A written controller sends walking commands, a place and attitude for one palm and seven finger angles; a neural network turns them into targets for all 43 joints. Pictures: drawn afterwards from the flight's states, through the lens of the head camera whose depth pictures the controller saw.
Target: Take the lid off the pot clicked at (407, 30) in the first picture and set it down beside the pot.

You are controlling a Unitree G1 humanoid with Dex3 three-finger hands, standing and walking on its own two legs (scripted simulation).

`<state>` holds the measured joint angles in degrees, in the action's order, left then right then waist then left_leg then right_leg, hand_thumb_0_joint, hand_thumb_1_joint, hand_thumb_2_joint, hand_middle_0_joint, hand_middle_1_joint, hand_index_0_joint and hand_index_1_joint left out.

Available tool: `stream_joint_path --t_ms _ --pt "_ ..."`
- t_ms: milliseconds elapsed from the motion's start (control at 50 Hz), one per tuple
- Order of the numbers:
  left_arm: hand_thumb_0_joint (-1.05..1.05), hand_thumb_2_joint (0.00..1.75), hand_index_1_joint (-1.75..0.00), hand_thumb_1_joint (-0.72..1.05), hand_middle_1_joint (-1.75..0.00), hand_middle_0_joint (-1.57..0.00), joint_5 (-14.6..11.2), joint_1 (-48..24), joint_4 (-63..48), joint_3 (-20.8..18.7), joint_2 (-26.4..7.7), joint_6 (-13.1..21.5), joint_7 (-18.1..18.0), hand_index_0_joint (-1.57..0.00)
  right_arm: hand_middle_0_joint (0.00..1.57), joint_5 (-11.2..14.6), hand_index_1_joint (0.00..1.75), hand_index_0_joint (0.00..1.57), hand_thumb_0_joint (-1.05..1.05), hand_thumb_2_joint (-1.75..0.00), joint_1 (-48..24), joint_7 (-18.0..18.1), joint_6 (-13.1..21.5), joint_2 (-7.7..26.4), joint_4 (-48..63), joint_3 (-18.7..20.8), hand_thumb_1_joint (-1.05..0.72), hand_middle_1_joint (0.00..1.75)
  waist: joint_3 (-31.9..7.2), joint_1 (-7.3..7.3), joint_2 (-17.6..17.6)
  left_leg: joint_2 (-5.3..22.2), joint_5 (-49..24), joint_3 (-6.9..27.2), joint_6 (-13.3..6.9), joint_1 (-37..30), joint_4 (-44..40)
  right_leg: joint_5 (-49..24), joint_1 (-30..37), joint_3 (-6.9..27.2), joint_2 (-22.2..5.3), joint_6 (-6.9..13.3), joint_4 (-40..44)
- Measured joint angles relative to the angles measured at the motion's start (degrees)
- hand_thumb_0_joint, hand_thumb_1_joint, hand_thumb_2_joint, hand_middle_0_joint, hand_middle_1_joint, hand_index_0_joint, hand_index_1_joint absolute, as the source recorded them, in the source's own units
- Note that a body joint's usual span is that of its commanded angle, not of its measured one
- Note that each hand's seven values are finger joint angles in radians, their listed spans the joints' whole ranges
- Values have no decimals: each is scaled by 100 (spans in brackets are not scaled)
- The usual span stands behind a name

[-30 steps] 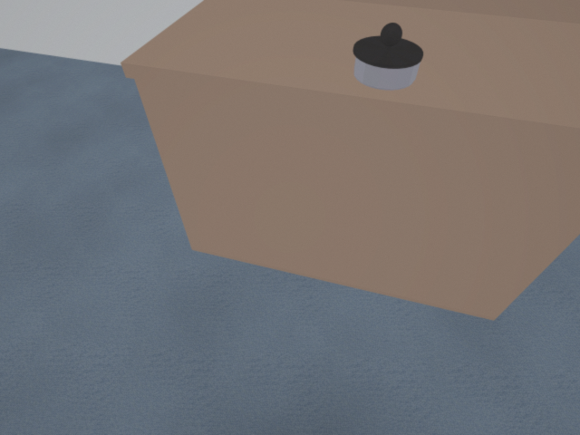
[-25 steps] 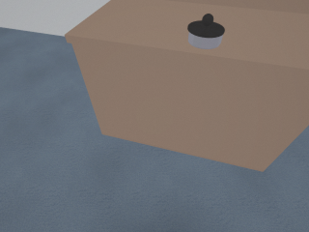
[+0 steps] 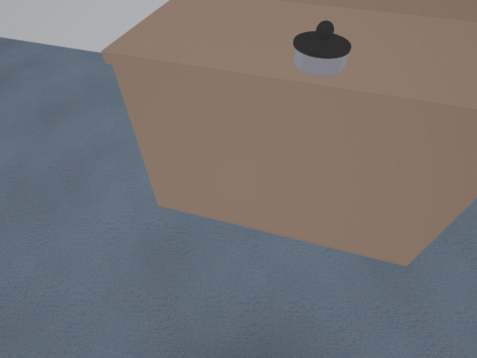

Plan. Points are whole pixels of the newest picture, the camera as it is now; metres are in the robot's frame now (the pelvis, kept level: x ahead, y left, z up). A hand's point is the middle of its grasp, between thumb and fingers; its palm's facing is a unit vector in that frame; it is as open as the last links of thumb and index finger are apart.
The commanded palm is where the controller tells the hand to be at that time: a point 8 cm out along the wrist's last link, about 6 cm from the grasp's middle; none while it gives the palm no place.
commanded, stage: look at it before walking up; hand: left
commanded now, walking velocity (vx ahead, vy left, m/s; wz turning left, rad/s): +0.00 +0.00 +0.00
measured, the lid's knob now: (324, 30) +0.90 -0.18 +0.16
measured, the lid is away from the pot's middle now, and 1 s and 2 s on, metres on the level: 0.00 0.00 0.00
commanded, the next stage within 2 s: walk to a spot facing it in 0.04 s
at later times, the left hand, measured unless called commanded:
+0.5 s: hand out of the picture +0.06 +0.20 -0.18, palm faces -0.12 -0.95 -0.28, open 7.4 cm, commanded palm none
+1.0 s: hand out of the picture +0.10 +0.20 -0.17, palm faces -0.31 -0.92 -0.26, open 7.4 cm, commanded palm none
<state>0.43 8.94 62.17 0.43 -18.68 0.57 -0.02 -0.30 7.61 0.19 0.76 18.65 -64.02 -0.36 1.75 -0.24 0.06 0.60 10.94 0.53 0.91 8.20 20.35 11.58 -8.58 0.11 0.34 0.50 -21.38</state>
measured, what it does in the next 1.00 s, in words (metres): lifts its left foot, turning right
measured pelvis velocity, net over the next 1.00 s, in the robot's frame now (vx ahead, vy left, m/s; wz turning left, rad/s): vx -0.02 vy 0.02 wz -0.43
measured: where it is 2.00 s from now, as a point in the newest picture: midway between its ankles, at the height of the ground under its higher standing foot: outside the picture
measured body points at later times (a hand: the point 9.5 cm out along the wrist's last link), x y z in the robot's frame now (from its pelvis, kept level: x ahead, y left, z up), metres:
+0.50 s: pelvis -0.01 -0.01 -0.02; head +0.01 -0.03 +0.43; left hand +0.07 +0.25 -0.16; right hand +0.03 -0.27 -0.17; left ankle +0.00 +0.13 -0.75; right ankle -0.01 -0.10 -0.74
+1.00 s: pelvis -0.02 +0.02 -0.01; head +0.01 +0.01 +0.44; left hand +0.11 +0.25 -0.15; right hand +0.00 -0.27 -0.14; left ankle +0.02 +0.15 -0.74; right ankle -0.01 -0.10 -0.75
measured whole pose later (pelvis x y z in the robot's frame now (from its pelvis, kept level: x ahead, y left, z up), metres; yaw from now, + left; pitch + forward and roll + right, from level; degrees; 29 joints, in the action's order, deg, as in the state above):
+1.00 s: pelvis -0.02 +0.02 -0.01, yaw -25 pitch +2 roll +1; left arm 1.0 16.6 51.2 -4.1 -13.4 -2.8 -0.2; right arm 0.4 7.0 1.8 -0.7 13.1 -50.2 2.8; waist 1.3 -3.2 1.5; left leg 0.0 19.3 1.9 1.9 15.6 30.8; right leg 8.1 -20.7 14.5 7.6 0.8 -27.6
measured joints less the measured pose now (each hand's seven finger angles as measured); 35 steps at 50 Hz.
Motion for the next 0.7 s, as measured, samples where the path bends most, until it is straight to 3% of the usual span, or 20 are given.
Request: stream_joint_path --t_ms 220,420,500,520,560,620,700 --pt "0 90 -30 91 -30 -21 -2 34 13 -10 25 -13 -3 -20 21 5 30 21 0 -90 8 20 0 -37 -17 1 -90 30 12 -36 1 1 21 -31 -6 -44 -13 11 29 30 1 -7 10" --pt "0 90 -30 91 -30 -21 31 352 -469 -159 255 -314 13 -20 20 -14 30 20 0 -90 105 114 -120 -417 608 145 -90 30 106 -84 104 144 458 -580 17 321 752 378 -721 539 169 5 -1093" --pt "0 90 -30 91 -30 -20 42 476 -699 -241 409 -357 69 -20 21 -33 30 21 0 -90 196 93 -167 -539 768 210 -90 30 263 -156 92 273 709 -864 81 405 1196 894 -994 161 49 -70 -1810" --pt "0 90 -30 91 -30 -20 51 513 -743 -255 469 -334 82 -20 21 -34 30 21 0 -90 220 87 -188 -530 793 229 -90 30 293 -158 -2 378 825 -877 125 480 1421 756 -964 82 98 27 -1748" --pt "0 90 -30 91 -30 -21 71 572 -822 -256 588 -250 64 -20 21 -20 30 21 0 -90 254 91 -285 -520 809 281 -90 30 310 -114 -148 438 1300 -666 158 893 2351 716 -1017 5 219 257 -1788" --pt "0 90 -30 91 -30 -21 45 661 -904 -252 737 -217 6 -20 21 -16 30 20 0 -90 235 88 -389 -516 794 331 -90 30 312 -154 -167 230 1438 -249 184 1524 3700 510 -961 87 289 380 -1433" --pt "0 90 -30 91 -30 -21 29 798 -929 -258 837 -212 -7 -20 20 -39 30 20 0 -90 171 75 -362 -517 878 366 -90 30 264 -176 -103 190 1062 -116 275 1841 4018 104 -863 353 363 390 -850"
